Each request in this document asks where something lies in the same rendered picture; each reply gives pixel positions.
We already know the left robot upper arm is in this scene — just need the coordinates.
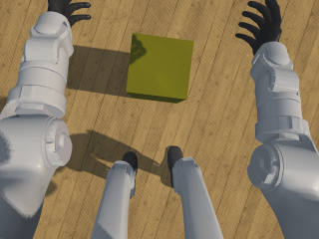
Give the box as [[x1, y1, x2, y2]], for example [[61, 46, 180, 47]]
[[0, 116, 73, 239]]

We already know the left robot forearm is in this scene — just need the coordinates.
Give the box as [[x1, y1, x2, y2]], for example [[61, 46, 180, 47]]
[[0, 11, 74, 120]]

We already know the carton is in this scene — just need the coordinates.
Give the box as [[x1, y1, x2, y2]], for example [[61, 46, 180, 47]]
[[126, 33, 194, 104]]

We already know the right robot hand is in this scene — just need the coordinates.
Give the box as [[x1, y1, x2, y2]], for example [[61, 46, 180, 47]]
[[235, 0, 282, 56]]

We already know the right robot upper arm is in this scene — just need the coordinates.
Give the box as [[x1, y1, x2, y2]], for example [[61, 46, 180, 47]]
[[247, 142, 319, 239]]

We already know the left robot hand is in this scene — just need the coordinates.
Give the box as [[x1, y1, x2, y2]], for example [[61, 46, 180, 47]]
[[47, 0, 92, 29]]

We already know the robot left foot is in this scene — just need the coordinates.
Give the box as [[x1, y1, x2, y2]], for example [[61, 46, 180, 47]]
[[122, 151, 138, 176]]

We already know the robot left shin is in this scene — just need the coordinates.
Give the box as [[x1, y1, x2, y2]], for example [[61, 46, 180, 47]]
[[106, 160, 132, 181]]

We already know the right robot forearm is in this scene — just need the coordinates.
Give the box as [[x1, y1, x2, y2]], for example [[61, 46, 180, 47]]
[[249, 41, 319, 155]]

